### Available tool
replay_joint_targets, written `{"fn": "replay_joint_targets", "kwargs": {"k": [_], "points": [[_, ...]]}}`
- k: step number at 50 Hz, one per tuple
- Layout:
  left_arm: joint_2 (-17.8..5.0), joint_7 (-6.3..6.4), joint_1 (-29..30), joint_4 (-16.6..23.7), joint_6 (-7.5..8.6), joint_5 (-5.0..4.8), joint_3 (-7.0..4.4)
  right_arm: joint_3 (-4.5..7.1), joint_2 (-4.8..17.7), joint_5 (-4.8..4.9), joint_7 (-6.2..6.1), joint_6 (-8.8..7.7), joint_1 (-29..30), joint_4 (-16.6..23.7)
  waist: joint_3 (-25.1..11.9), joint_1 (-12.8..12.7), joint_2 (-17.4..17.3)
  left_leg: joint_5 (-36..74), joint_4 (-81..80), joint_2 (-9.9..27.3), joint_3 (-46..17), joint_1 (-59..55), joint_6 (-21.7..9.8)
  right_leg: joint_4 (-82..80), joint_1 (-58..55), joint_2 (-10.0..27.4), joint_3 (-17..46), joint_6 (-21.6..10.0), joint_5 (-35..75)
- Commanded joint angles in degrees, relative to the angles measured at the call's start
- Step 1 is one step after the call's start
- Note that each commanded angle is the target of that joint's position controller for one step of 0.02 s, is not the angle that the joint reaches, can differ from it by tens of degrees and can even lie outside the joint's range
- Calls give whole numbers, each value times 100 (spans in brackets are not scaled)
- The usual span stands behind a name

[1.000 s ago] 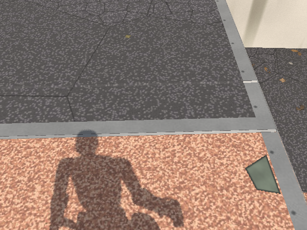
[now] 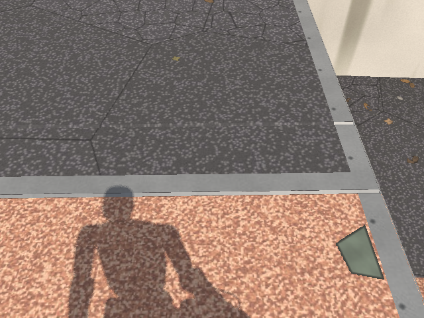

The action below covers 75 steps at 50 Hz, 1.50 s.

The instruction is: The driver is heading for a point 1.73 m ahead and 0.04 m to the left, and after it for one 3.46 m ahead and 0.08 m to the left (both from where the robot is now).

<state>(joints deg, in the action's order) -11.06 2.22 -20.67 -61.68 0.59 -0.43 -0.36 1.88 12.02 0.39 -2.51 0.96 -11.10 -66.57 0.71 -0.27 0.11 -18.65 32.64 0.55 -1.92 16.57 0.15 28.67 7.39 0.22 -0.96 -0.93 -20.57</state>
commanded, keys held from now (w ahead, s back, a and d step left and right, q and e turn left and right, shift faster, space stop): w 1.00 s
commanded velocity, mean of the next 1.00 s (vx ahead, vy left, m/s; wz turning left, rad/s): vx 0.42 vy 0.00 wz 0.00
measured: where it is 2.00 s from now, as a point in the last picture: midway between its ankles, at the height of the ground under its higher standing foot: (218, 181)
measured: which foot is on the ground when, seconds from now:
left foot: down 0.00-0.62, up 0.64-1.00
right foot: down 0.00-0.16, up 0.18-0.60, down 0.62-1.00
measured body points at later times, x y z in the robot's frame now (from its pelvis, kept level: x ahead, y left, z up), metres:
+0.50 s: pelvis +0.18 +0.03 +0.00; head +0.20 +0.04 +0.45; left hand +0.38 +0.26 -0.11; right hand +0.07 -0.20 -0.14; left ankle +0.04 +0.12 -0.73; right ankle +0.36 -0.13 -0.69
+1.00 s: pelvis +0.47 -0.02 +0.01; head +0.48 -0.02 +0.46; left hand +0.45 +0.23 -0.13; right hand +0.64 -0.28 -0.10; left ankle +0.66 +0.15 -0.67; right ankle +0.41 -0.11 -0.73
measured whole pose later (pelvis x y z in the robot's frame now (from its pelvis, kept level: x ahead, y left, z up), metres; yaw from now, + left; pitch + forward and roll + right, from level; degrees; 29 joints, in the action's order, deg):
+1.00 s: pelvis +0.47 -0.02 +0.01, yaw -1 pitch +1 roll -2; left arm -12.8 -0.3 -21.3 -58.4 5.5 -0.2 -2.5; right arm 3.5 14.6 0.6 -0.4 -4.8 -4.3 -52.4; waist 0.1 -3.8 -2.0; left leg 2.8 41.5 8.1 -2.2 39.9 -0.8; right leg 10.9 1.4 -4.6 -3.6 -4.0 -10.8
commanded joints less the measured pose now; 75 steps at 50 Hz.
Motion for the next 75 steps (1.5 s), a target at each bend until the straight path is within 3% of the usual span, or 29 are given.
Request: {"fn": "replay_joint_targets", "kwargs": {"k": [1, 4, 7, 8, 9, 11, 14, 21, 27, 29, 31, 32, 33, 34, 35, 36, 39, 46, 54, 57, 59, 60, 61, 62, 63, 64, 66, 70, 75], "points": [[-1261, 55, -512, 144, 86, -102, -331, 43, 370, 18, 85, -254, 423, 418, 993, -206, 1080, -529, 1183, -102, 477, 903, -192, -2021, 914, 1653, 2225, -1083, -2875], [-1051, 8, -197, 302, 206, -105, -334, 56, 352, 143, 231, -494, 325, 528, 1190, 29, 893, -860, 874, 266, 295, 1175, -453, -1843, 629, 1793, 2114, -1065, -1855], [-971, -63, 174, 492, 224, -149, -309, 224, 527, 111, 262, -556, -1122, -31, 605, 600, 293, 288, -623, -120, 448, -1435, -414, -394, 1623, 808, 790, -577, -279], [-648, -92, 315, 631, 286, -90, -213, 365, 1008, 101, 229, -574, -1920, -137, 239, 858, -988, -365, -1437, 983, -1365, -2304, -825, 1653, 2481, 128, -63, -199, 148], [-374, -71, 373, 861, 400, -120, -154, 401, 1404, 71, 308, -652, -2504, -166, -129, 931, -1896, -1037, -2364, 2073, -3812, -2785, -1590, 3272, 3468, -390, 91, -88, -1110], [-644, -156, 495, 888, 546, -300, -228, 167, 745, 18, 318, -814, -1462, 154, 504, 411, -685, -1152, -2326, 2027, -3135, -2164, -1457, 4446, 4113, 266, 737, -369, -356], [-859, -213, 646, 861, 587, -137, -382, 12, 407, -16, 362, -772, -1067, 349, 549, 173, -445, 646, -2453, 1291, -1354, -1754, -943, 3685, 3710, 706, 439, -395, 842], [-393, -318, 2108, 1422, 467, -99, -236, 15, 776, -71, 132, -624, -1559, 437, 725, 398, -377, 2111, -2752, 1029, -311, -1334, -1039, 1458, 3435, 545, -85, 43, 1937], [-574, -490, 2802, 1757, 524, -149, -220, 115, 884, 50, 103, -570, -1858, 386, 837, 337, -455, 2704, -2541, 1369, -51, -2028, -953, 322, 3009, 320, -127, -261, 2085], [-830, -511, 2326, 1686, 548, -139, -338, 180, 1034, 16, 102, -520, -1684, 458, 357, -35, -644, 4489, -1832, 1434, 57, -2335, -825, 298, 2174, 53, -257, -459, 1789], [-1273, -446, 598, 1180, 507, -162, -594, 171, 1012, -47, 116, -431, -1476, 566, -707, -907, -713, 5513, 256, 1079, 345, -1745, -562, 342, -135, -171, -346, -760, 1703], [-1725, -375, -374, 972, 463, -90, -701, 67, 744, -150, 140, -442, -1584, 722, -1523, -1081, 120, 3349, 2196, 655, 503, -281, -413, 398, -1941, 1053, 1183, -1110, 1273], [-1865, -447, -560, 856, 476, 6, -683, -160, -197, -40, 234, -590, -2391, 681, -2470, -517, 1718, -1197, 4079, -483, -74, 1545, -152, -782, -3350, 2295, 4275, -2056, -277], [-1313, -453, -236, 878, 507, -28, -539, -9, 463, 135, 269, -768, -1775, 738, -1860, -665, 1098, -1266, 4730, -204, -680, 2136, -307, -1352, -2855, 2052, 4465, -1736, -624], [-1087, -439, 346, 970, 549, -45, -468, 82, 778, 269, 272, -860, -1144, 975, -929, -526, 819, -762, 4777, 81, -468, 2473, -409, -1411, -1955, 1913, 3480, -1480, -128], [-952, -455, 865, 1078, 596, -17, -412, 95, 813, 238, 214, -893, -852, 1042, -562, -316, 148, -179, 4492, 406, -369, 2162, -431, -1541, -998, 1739, 2720, -1361, 755], [-606, -514, 1123, 974, 659, 94, -313, 172, 543, 110, 151, -696, -1041, 1015, -265, 165, 265, 320, 3764, 801, -330, 1343, -426, -1940, 294, 1263, 1527, -1255, 1588], [-1017, -243, 357, 704, 590, 53, -374, 228, 561, -13, 163, -592, 327, 1544, 286, -25, 197, 1888, 1612, 882, -92, 2376, -85, -2380, 244, 1105, 789, -1226, 1959], [-1122, -174, -474, 377, 431, -53, -425, 114, 497, 87, 395, -694, 1717, 2023, 514, -426, 249, 2227, -196, 469, 173, 2293, -196, -1989, -933, 1328, 459, -1025, 2269], [-1255, -145, -315, 392, 341, -58, -490, 197, 746, 103, 469, -747, 1400, 2039, 237, -107, 441, 1565, -417, 248, 301, 1646, -430, -1377, -1358, 1492, 454, -866, 3581], [-1148, -145, -98, 487, 285, -26, -442, 442, 1194, 84, 424, -750, -149, 1582, -716, 660, 451, 1588, -472, -25, 504, -543, -733, 396, -888, 1055, 98, -603, 4880], [-941, -145, -192, 636, 293, 87, -338, 564, 1657, 3, 364, -729, -1244, 1366, -1621, 937, -246, 1563, -323, 1134, -859, -2388, -1130, 2297, 417, 669, -165, -395, 3125], [-120, -231, -912, 615, 429, 38, -121, 596, 1878, -13, 415, -705, -1498, 1228, -2306, 475, -1779, 304, -1131, 2267, -3663, -4103, -2025, 4098, 2647, -424, 150, -76, -966], [-773, -244, -467, 590, 569, -120, -258, 428, 1290, 23, 424, -720, -1322, 1287, -1991, 676, -1135, -220, -1518, 2068, -3811, -3891, -1767, 4740, 3282, -146, 880, -215, -1218], [-1074, -255, 95, 781, 660, -242, -341, 355, 1056, 33, 403, -741, -784, 1401, -1179, 585, -900, 136, -1605, 1908, -2909, -3122, -1505, 4772, 3614, 142, 751, -316, -692], [-1074, -210, 374, 831, 684, -223, -349, 302, 936, -3, 405, -753, -290, 1518, -764, 388, -366, 840, -1758, 1722, -2243, -2249, -1395, 4525, 3373, 458, 588, -310, -127], [-930, -171, 378, 820, 580, -98, -414, 218, 659, -109, 434, -779, 34, 1519, -395, 42, -343, 1547, -2093, 1375, -1435, -1152, -1294, 3989, 2765, 788, 575, -270, 407], [-690, -143, 551, 908, 379, -50, -417, 262, 871, -70, 368, -797, -275, 1335, -58, -77, -321, 1991, -2534, 1247, -836, -698, -1415, 3200, 2893, 911, 445, -86, 865], [-611, -195, 1563, 1223, 409, -4, -402, 265, 960, -30, 225, -715, -691, 1204, 179, 166, -314, 2182, -2661, 1007, -276, -904, -1205, 1489, 3210, 781, 275, 60, 2340]]}}
Keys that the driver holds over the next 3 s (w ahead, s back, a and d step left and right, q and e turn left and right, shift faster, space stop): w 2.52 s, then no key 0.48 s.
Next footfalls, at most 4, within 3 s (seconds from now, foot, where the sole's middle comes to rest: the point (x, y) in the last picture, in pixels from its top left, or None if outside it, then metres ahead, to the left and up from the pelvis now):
0.62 right None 0.45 -0.11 -0.77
1.18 left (187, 248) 0.78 0.12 -0.77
1.74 right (250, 179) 1.09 -0.12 -0.77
2.32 left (195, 126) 1.41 0.12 -0.77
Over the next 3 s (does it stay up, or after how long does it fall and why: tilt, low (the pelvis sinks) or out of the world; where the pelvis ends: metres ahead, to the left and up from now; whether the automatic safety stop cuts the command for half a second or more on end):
stays up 1.51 -0.01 0.00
